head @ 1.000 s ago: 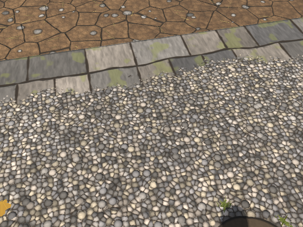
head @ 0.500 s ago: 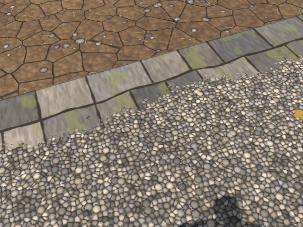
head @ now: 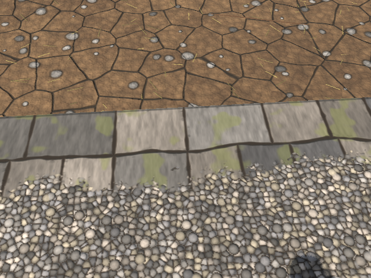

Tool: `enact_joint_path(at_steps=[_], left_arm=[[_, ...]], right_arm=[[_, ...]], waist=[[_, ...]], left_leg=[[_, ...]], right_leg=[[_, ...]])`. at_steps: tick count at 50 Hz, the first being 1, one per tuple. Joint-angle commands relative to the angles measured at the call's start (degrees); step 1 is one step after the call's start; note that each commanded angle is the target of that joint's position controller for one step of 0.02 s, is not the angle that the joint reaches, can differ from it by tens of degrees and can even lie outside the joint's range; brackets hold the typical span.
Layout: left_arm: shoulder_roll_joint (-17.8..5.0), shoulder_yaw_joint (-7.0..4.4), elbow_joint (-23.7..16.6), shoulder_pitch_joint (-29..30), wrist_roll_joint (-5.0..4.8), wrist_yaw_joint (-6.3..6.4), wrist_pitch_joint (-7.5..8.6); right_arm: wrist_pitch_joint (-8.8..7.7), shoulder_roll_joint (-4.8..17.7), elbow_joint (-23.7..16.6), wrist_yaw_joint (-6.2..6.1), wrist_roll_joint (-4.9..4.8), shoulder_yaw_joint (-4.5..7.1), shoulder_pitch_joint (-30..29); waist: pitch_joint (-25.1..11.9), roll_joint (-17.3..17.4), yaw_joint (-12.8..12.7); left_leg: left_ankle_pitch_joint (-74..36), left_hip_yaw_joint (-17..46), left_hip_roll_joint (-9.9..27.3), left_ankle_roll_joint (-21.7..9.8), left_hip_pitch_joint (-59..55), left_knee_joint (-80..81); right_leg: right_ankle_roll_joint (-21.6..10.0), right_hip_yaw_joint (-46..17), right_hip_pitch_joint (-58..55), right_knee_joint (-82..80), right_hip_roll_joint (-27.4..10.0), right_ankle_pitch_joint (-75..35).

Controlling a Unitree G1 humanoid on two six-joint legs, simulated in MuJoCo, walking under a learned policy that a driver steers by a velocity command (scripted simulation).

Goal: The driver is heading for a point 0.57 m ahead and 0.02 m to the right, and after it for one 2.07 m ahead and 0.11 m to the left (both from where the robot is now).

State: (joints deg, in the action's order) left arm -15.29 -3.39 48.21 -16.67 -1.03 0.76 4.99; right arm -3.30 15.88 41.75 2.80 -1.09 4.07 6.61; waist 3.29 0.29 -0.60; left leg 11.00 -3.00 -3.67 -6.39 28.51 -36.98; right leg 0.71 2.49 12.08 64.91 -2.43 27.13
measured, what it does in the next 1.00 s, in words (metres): walks ahead: right foot, then left foot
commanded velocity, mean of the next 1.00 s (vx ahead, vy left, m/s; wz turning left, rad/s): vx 0.50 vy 0.00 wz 0.18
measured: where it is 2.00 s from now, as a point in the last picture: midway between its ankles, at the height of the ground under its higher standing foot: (168, 124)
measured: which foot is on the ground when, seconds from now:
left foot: down 0.00-0.44, up 0.46-0.96, down 0.98-1.00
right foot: up 0.00-0.42, down 0.44-0.98, up 1.00-1.00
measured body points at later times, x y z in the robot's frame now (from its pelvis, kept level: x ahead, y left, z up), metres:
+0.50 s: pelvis +0.30 -0.03 +0.01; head +0.32 -0.03 +0.46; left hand +0.46 +0.24 -0.07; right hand +0.37 -0.30 -0.12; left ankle +0.11 +0.06 -0.66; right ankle +0.40 -0.11 -0.72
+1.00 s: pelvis +0.56 +0.05 +0.01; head +0.59 +0.06 +0.45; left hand +0.50 +0.32 -0.13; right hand +0.83 -0.14 -0.06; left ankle +0.65 +0.16 -0.72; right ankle +0.41 -0.11 -0.70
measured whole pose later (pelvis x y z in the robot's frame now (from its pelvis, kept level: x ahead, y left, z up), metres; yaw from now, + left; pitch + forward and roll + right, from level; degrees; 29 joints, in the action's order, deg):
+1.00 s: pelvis +0.56 +0.05 +0.01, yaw +9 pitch +3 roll -1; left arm -16.9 -3.0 50.5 -22.7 -0.7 0.1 2.9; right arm -5.5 14.2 37.8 2.1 -0.2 2.1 2.5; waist 0.9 -0.2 -4.2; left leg 5.0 -1.6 0.1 -4.1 28.5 -31.0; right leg -0.8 -0.4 3.3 34.6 0.1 27.2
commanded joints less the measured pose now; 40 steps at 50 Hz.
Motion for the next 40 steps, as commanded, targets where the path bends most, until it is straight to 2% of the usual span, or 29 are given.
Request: enact_joint_path(at_steps=[1,2,3,4,7,10,12,14,16,19,20,21,22,23,24,25,26,27,28,29,31,32,35,38,40], left_arm=[[-6.9,-0.82,-8.6,5.4,-0.75,-0.47,4.33],[-7.7,-1.41,-8.3,5.4,0.84,0.03,3.92],[-7.8,-1.72,-8.3,4.1,1.28,-0.03,3.10],[-7.3,-1.80,-8.5,3.3,1.58,0.00,2.37],[-5.1,-1.18,-9.4,4.9,2.01,0.12,0.94],[-3.4,-0.31,-10.6,10.9,1.94,-0.20,1.02],[-2.8,0.12,-11.3,14.7,1.48,-0.78,1.42],[-3.4,0.10,-12.1,17.9,0.88,-1.41,1.80],[-4.4,-0.11,-13.2,20.1,0.76,-2.00,2.24],[-5.7,-0.56,-13.8,19.2,0.77,-2.68,2.88],[-6.4,-0.93,-13.3,16.5,0.76,-2.66,3.02],[-7.6,-1.71,-11.7,10.8,0.90,-2.44,3.14],[-9.9,-2.58,-9.9,2.2,1.51,-2.13,3.22],[-14.6,-3.78,-8.8,-6.6,2.36,-1.82,3.11],[-13.4,-3.66,-6.6,-10.2,1.31,-2.48,2.54],[-8.9,-2.40,-7.0,-8.0,0.12,-2.34,2.23],[-7.4,-1.77,-7.7,-3.4,0.21,-2.05,1.64],[-6.6,-1.25,-8.1,-0.2,0.76,-2.08,1.28],[-5.6,-0.80,-8.4,1.6,1.28,-2.21,1.31],[-5.3,-0.61,-8.3,2.5,1.59,-2.31,1.47],[-5.7,-0.70,-7.5,2.4,1.11,-2.41,1.91],[-6.5,-0.92,-7.1,2.0,1.00,-2.28,2.03],[-8.1,-1.33,-5.7,0.3,0.71,-1.66,1.56],[-8.8,-1.38,-4.2,-2.3,0.18,-1.32,0.94],[-9.4,-1.44,-2.9,-4.7,-0.09,-1.28,0.54]], right_arm=[[-0.97,8.1,-1.5,-0.56,-0.11,2.36,11.0],[-1.04,6.1,-2.4,-0.71,0.01,1.80,7.5],[-1.04,5.5,-3.5,-0.95,0.63,1.46,6.0],[-1.11,5.8,-3.9,-1.14,0.61,1.59,5.5],[-1.40,7.4,-3.3,-2.15,0.47,1.90,7.4],[-1.09,7.2,-2.1,-2.89,0.18,1.62,10.1],[-0.95,7.4,-1.3,-3.01,0.07,1.50,12.0],[-0.92,8.0,-0.4,-2.92,0.08,1.46,13.8],[-0.72,8.1,0.4,-2.93,0.00,1.45,15.2],[-0.11,8.8,1.1,-3.32,0.18,1.70,15.7],[0.11,9.1,1.0,-3.42,0.21,1.79,14.8],[0.29,8.8,0.6,-3.44,0.24,1.62,13.4],[0.24,7.2,-0.3,-3.32,0.67,0.87,12.3],[-0.38,3.5,-1.3,-3.22,1.02,-0.39,17.3],[-1.20,2.0,-0.5,-2.93,0.15,-1.15,21.3],[-1.52,7.2,-0.9,-2.65,-0.72,-0.08,16.0],[-1.69,8.1,-2.4,-2.50,-0.77,0.13,10.6],[-1.76,7.5,-3.1,-2.50,0.04,0.06,7.8],[-1.62,6.8,-3.1,-2.51,0.64,0.32,7.7],[-1.30,5.8,-2.8,-2.49,0.59,0.29,9.2],[-0.68,4.1,-2.2,-2.64,0.57,-0.01,10.8],[-0.54,3.7,-2.6,-2.80,0.76,-0.13,9.8],[-0.79,2.7,-4.0,-2.88,1.08,-0.59,4.3],[-1.37,1.5,-5.2,-2.34,0.84,-1.06,-1.3],[-1.64,1.5,-6.2,-1.82,0.46,-1.14,-4.9]], waist=[[-11.1,-1.1,4.1],[-8.7,-1.4,2.0],[-7.7,-0.1,0.2],[-7.3,0.4,-0.6],[-5.6,0.9,-0.6],[-4.7,2.9,2.1],[-4.3,3.9,4.2],[-3.2,4.6,5.8],[-2.1,4.6,6.5],[-1.9,5.6,5.1],[-2.9,6.3,3.4],[-6.1,6.0,0.1],[-13.1,4.5,-3.9],[-22.6,-5.8,-4.6],[-26.1,-17.7,-3.9],[-17.9,-10.7,-5.3],[-10.4,-6.0,-4.5],[-6.0,-2.8,-3.0],[-3.9,-2.6,-1.3],[-4.0,-4.2,0.1],[-4.3,-5.3,1.1],[-3.9,-5.0,1.2],[-3.0,-3.7,-0.2],[-2.2,-3.7,-2.5],[-1.4,-3.8,-4.0]], left_leg=[[-3.8,32.6,17.8,-12.7,-35.3,20.0],[-9.5,27.8,15.7,-11.6,-28.2,20.7],[-12.7,25.7,14.3,-11.4,-23.5,22.0],[-14.9,24.6,13.5,-11.6,-20.9,23.1],[-22.1,18.5,11.9,-11.2,-16.3,24.4],[-21.5,13.7,8.9,-7.9,-15.6,23.9],[-16.8,13.0,8.5,-6.4,-16.0,23.7],[-12.6,15.1,10.4,-6.4,-18.0,23.4],[-12.7,17.5,12.7,-6.4,-22.9,21.2],[-18.1,20.3,15.6,-5.4,-29.0,17.7],[-24.6,20.0,15.2,-4.6,-29.5,15.3],[-33.8,18.1,13.0,-3.5,-28.9,9.5],[-33.6,15.5,10.0,-1.7,-23.5,-1.5],[-15.0,11.2,2.7,2.0,-5.4,-21.8],[22.0,11.7,-2.2,4.0,9.1,-34.0],[20.1,13.6,1.6,3.7,15.5,-38.7],[14.3,10.7,4.6,3.6,17.0,-37.8],[10.2,9.0,6.7,3.8,15.4,-34.5],[7.4,8.7,8.5,4.0,12.9,-31.2],[5.9,8.5,9.5,4.4,10.0,-29.3],[4.4,7.2,10.1,5.4,8.3,-26.2],[2.7,6.8,10.4,6.0,9.2,-24.0],[-6.0,5.9,10.8,7.1,10.9,-13.7],[-14.3,4.4,9.2,7.0,8.3,-2.9],[-16.2,3.7,8.2,6.8,7.4,1.3]], right_leg=[[-2.3,-8.4,32.8,10.7,-1.9,-4.7],[-1.8,-8.1,29.0,6.0,-3.6,-6.9],[-1.4,-8.3,25.3,4.0,-4.5,-8.3],[-0.6,-7.9,23.9,1.8,-4.6,-9.1],[2.0,-5.6,24.2,-6.2,-4.3,-14.6],[2.4,-4.3,22.8,-19.7,-3.0,-26.9],[2.0,-3.6,20.4,-27.3,-1.4,-33.4],[1.3,-3.6,20.1,-31.1,-0.6,-35.4],[0.0,-4.1,22.7,-33.7,-0.3,-32.5],[-2.6,-3.9,22.5,-36.5,0.5,-25.4],[-3.7,-3.0,18.7,-37.3,1.5,-23.3],[-5.3,-1.4,10.4,-39.4,3.1,-24.5],[-8.3,-4.9,-4.0,-37.3,-0.9,-27.8],[-15.8,-23.2,-26.6,-36.4,-13.3,-26.2],[-20.4,-43.2,-35.0,-44.3,-20.4,-13.8],[-17.7,-41.1,-29.8,-46.7,-18.7,-3.4],[-15.5,-33.4,-21.2,-48.3,-16.8,-4.2],[-14.7,-28.2,-13.3,-50.3,-14.4,-9.5],[-14.2,-24.5,-8.2,-52.0,-12.4,-14.2],[-14.1,-22.0,-5.2,-53.3,-11.0,-17.4],[-14.8,-17.5,-2.6,-55.2,-9.7,-23.3],[-15.0,-15.7,-2.2,-55.9,-9.6,-26.2],[-14.3,-11.2,-3.2,-56.9,-8.5,-31.5],[-12.5,-7.7,-4.2,-56.6,-7.0,-31.7],[-12.4,-7.7,-6.0,-55.9,-7.8,-30.3]])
